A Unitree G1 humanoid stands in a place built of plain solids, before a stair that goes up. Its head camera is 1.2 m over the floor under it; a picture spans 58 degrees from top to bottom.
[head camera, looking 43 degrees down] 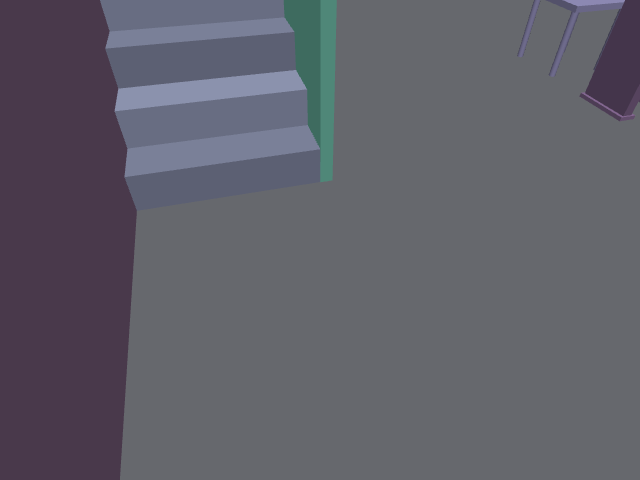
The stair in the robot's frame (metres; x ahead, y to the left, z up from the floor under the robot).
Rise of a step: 0.18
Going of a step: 0.23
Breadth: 0.83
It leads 15 degrees to the left of straight ahead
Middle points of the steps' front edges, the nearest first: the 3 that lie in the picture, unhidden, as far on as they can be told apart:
1.58 0.40 0.18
1.80 0.46 0.36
2.03 0.52 0.54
